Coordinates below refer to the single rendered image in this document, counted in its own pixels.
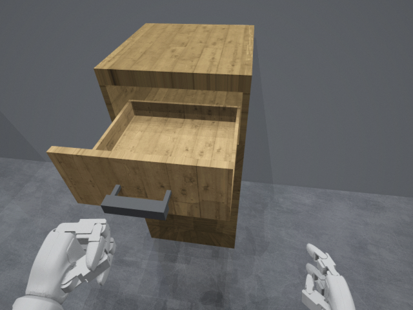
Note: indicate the left robot forearm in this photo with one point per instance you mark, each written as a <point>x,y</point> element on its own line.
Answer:
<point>31,302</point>

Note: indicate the handle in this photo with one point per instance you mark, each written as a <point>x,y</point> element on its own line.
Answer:
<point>137,207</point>

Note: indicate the cabinet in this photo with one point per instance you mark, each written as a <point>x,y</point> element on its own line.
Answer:
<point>185,63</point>

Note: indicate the robot left hand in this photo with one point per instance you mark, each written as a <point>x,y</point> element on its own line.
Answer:
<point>86,244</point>

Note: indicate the robot right hand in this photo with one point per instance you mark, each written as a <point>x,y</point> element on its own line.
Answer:
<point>334,293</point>

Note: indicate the drawer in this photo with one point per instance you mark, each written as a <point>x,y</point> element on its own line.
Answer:
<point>154,146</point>

